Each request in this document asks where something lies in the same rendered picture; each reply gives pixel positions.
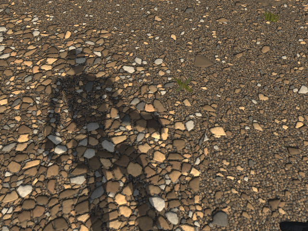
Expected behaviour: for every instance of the robot right hand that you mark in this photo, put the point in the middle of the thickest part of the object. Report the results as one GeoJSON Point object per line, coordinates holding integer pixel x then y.
{"type": "Point", "coordinates": [293, 226]}

